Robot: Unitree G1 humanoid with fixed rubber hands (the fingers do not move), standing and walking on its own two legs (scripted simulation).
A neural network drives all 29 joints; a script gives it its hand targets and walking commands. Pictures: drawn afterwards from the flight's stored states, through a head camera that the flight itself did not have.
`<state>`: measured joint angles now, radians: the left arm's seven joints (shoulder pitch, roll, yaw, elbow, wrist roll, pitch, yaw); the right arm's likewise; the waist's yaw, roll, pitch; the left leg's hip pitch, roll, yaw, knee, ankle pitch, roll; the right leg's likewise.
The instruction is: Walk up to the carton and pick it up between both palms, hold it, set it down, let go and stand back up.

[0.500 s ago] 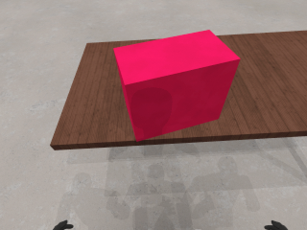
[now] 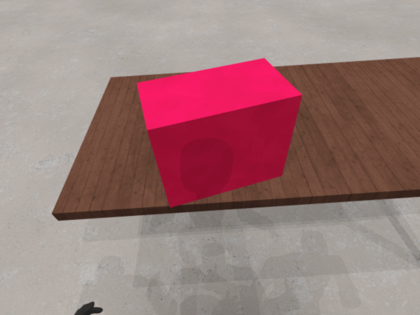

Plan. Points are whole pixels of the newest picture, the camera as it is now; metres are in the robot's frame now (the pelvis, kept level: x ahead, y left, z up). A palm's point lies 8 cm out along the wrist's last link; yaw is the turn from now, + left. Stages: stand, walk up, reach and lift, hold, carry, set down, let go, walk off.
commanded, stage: walk up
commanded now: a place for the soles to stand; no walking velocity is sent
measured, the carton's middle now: (216, 133) +0.50 +0.02 +0.08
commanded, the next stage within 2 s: reach and lift in 1.84 s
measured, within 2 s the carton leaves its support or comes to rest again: neither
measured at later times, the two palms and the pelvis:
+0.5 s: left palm out of the picture +0.13 +0.34 -0.09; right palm out of the picture +0.12 -0.27 -0.07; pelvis +0.03 +0.04 +0.00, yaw +0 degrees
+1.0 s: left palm out of the picture +0.16 +0.32 -0.08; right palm out of the picture +0.15 -0.28 -0.08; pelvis +0.06 +0.02 +0.00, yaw +0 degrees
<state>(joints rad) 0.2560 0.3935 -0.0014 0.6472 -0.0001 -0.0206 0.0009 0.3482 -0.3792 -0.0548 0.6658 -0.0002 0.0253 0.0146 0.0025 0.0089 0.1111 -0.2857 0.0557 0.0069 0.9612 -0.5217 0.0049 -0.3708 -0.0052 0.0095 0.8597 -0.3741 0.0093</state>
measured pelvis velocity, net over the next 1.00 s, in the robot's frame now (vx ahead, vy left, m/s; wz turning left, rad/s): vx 0.06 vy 0.02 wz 0.00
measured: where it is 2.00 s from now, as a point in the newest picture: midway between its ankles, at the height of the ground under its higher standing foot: outside the picture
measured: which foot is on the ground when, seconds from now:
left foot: up 0.00-0.26, down 0.28-1.00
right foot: down 0.00-0.32, up 0.34-0.54, down 0.56-1.00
